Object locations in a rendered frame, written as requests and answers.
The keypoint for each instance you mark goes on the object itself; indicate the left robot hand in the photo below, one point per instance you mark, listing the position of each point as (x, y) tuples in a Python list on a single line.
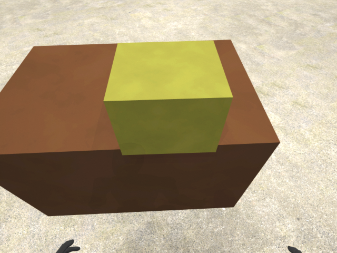
[(65, 248)]

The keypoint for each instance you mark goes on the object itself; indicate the carton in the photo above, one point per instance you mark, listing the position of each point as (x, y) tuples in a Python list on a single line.
[(167, 97)]

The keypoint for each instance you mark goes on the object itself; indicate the pedestal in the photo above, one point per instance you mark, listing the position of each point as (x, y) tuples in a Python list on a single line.
[(59, 152)]

